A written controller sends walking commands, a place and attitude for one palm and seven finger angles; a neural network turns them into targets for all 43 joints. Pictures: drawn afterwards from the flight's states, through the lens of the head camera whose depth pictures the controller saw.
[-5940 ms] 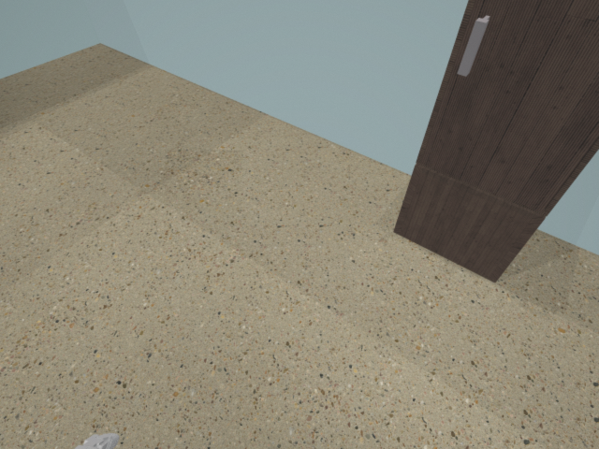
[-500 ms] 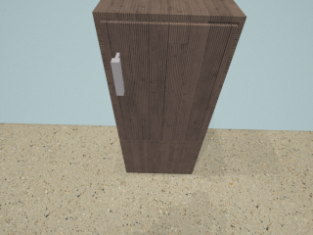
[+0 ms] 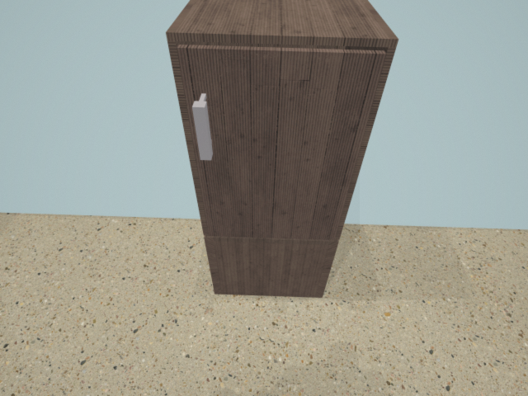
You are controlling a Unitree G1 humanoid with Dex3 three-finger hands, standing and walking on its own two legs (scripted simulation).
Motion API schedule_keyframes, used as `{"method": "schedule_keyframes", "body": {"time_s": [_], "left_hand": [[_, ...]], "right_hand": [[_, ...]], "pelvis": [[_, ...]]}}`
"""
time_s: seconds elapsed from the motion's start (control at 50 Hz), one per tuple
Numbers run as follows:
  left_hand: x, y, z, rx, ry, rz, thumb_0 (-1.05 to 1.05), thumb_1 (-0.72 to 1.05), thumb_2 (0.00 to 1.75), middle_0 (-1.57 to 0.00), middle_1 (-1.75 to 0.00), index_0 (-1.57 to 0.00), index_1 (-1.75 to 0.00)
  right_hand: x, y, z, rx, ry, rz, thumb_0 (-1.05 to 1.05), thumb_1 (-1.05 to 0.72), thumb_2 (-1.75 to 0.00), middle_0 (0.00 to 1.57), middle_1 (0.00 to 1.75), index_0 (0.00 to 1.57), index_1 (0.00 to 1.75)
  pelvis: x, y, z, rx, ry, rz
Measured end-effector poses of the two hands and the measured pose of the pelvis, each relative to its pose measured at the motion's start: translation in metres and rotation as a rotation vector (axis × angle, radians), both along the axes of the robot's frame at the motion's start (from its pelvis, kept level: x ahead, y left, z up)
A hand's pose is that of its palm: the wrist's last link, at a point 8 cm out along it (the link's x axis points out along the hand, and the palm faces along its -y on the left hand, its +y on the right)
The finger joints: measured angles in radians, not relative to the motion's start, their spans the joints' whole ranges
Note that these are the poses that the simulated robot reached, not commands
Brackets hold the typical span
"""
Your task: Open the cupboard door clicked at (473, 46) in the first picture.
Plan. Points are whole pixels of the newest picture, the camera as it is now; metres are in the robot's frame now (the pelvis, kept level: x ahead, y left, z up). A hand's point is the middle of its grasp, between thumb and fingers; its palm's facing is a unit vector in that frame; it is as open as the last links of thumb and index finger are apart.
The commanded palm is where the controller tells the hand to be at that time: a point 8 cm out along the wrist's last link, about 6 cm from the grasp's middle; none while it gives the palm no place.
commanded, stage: shuffle to correct the standing spot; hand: left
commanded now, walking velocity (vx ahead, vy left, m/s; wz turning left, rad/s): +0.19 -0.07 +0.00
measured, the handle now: (204, 126) +0.64 +0.17 +0.08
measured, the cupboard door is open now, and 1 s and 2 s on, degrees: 0 0 0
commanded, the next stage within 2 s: come to a stop and stand still in 0.44 s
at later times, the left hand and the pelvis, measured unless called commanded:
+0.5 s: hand out of the picture -0.01 +0.14 -0.18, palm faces +0.05 -0.99 -0.12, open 7.4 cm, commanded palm none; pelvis +0.05 +0.00 -0.01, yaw -1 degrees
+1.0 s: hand out of the picture +0.10 +0.20 -0.18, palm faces +0.01 -0.97 -0.23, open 7.3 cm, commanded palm none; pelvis +0.06 +0.01 -0.01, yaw -2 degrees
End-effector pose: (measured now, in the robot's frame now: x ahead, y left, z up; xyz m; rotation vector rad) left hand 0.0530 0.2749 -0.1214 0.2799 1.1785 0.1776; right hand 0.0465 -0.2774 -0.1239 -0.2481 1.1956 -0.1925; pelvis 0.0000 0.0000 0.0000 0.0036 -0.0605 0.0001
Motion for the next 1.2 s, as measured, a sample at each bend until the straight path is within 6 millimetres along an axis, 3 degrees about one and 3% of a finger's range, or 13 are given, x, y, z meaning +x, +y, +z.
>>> {"method": "schedule_keyframes", "body": {"time_s": [0.1, 0.26, 0.42, 0.52, 0.66, 0.74, 0.84, 0.94, 1.02, 1.2], "left_hand": [[-0.022, -0.010, -0.009, -0.025, 0.071, 0.026, 0.00, 0.91, 0.90, -0.20, -0.30, -0.20, -0.30], [-0.060, -0.047, -0.026, -0.126, 0.206, 0.062, 0.00, 0.91, 0.90, -0.20, -0.30, -0.20, -0.30], [-0.075, -0.075, -0.034, -0.192, 0.290, 0.114, 0.00, 0.91, 0.90, -0.20, -0.30, -0.20, -0.30], [-0.063, -0.081, -0.036, -0.203, 0.307, 0.130, 0.00, 0.91, 0.90, -0.20, -0.30, -0.20, -0.30], [-0.026, -0.078, -0.042, -0.194, 0.276, 0.140, 0.00, 0.91, 0.90, -0.20, -0.30, -0.20, -0.30], [-0.003, -0.071, -0.041, -0.186, 0.249, 0.132, 0.00, 0.91, 0.90, -0.20, -0.30, -0.20, -0.30], [0.024, -0.052, -0.030, -0.144, 0.197, 0.099, 0.01, 0.92, 0.90, -0.20, -0.30, -0.20, -0.30], [0.041, -0.031, -0.028, -0.093, 0.132, 0.071, 0.01, 0.92, 0.90, -0.20, -0.30, -0.20, -0.30], [0.044, -0.027, -0.023, -0.074, 0.103, 0.044, 0.01, 0.92, 0.90, -0.20, -0.30, -0.20, -0.30], [0.023, -0.037, -0.017, -0.099, 0.095, 0.025, 0.00, 0.92, 0.90, -0.20, -0.30, -0.20, -0.30]], "right_hand": [[-0.026, 0.011, -0.007, 0.021, 0.084, -0.026, 0.01, -0.90, -0.90, 0.20, 0.30, 0.20, 0.30], [-0.061, 0.050, -0.020, 0.105, 0.202, -0.084, 0.01, -0.90, -0.90, 0.20, 0.30, 0.19, 0.30], [-0.061, 0.075, -0.028, 0.155, 0.248, -0.138, 0.01, -0.90, -0.90, 0.20, 0.30, 0.20, 0.30], [-0.042, 0.078, -0.029, 0.155, 0.238, -0.158, 0.01, -0.90, -0.90, 0.20, 0.30, 0.20, 0.30], [0.001, 0.075, -0.032, 0.124, 0.205, -0.142, 0.01, -0.90, -0.90, 0.20, 0.30, 0.20, 0.30], [0.026, 0.073, -0.028, 0.089, 0.181, -0.127, 0.01, -0.92, -0.90, 0.20, 0.30, 0.20, 0.30], [0.039, 0.066, -0.017, 0.066, 0.130, -0.134, 0.02, -0.93, -0.90, 0.20, 0.30, 0.20, 0.30], [0.036, 0.060, -0.021, 0.063, 0.109, -0.131, 0.01, -0.92, -0.90, 0.20, 0.30, 0.20, 0.30], [0.026, 0.060, -0.022, 0.080, 0.113, -0.130, 0.01, -0.91, -0.90, 0.20, 0.30, 0.19, 0.30], [-0.010, 0.068, -0.019, 0.120, 0.153, -0.109, 0.01, -0.92, -0.90, 0.20, 0.30, 0.19, 0.30]], "pelvis": [[0.002, 0.000, 0.001, -0.003, 0.005, -0.001], [0.014, 0.001, -0.002, -0.007, 0.007, -0.015], [0.039, 0.000, -0.007, -0.010, 0.018, -0.021], [0.059, 0.000, -0.009, -0.014, 0.034, -0.025], [0.083, 0.002, -0.014, -0.028, 0.041, -0.018], [0.087, 0.008, -0.010, -0.027, 0.033, -0.014], [0.083, 0.014, -0.002, -0.026, 0.019, -0.026], [0.071, 0.012, -0.006, -0.018, 0.025, -0.035], [0.059, 0.011, -0.005, -0.014, 0.019, -0.038], [0.039, 0.012, 0.003, -0.006, 0.008, -0.034]]}}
